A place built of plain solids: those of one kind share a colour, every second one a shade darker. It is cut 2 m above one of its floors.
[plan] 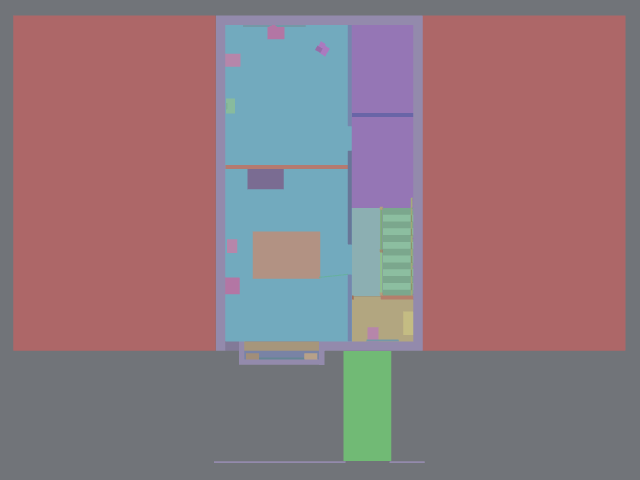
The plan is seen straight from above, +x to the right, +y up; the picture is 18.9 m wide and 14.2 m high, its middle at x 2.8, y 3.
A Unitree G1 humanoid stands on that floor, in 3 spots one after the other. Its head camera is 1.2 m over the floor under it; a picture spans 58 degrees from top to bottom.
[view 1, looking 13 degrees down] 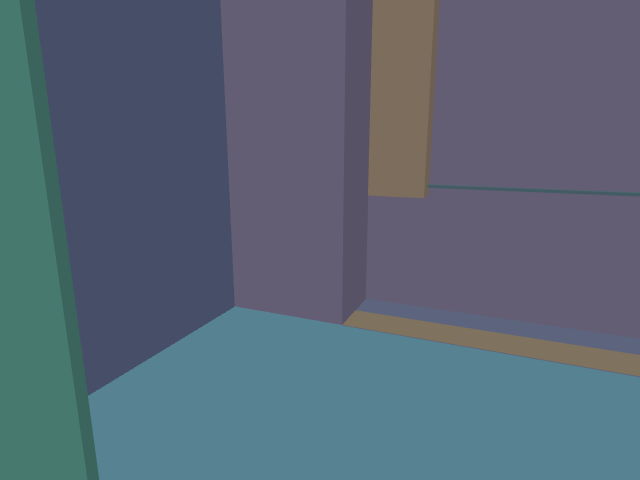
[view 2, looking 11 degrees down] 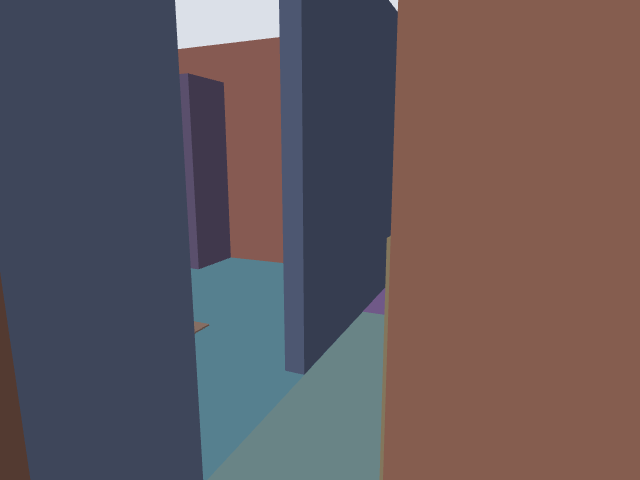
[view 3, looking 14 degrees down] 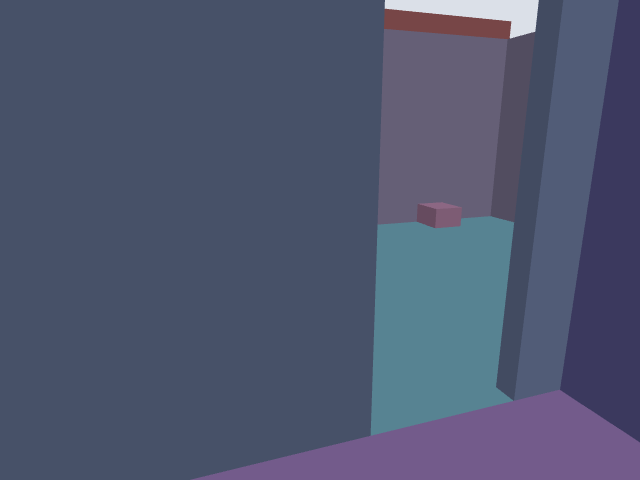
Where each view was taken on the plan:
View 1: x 1.85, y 2.55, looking -67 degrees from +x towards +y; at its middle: wall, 2.84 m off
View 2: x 4.69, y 0.85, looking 113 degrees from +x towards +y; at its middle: landing_wall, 2.48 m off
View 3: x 5.11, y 4.95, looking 161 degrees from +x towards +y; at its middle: landing_wall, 1.49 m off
